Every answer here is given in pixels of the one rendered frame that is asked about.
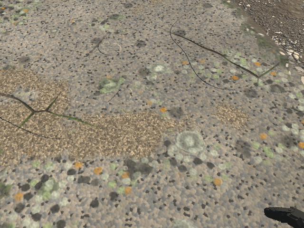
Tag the right robot hand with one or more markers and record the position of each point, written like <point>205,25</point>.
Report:
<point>292,216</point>

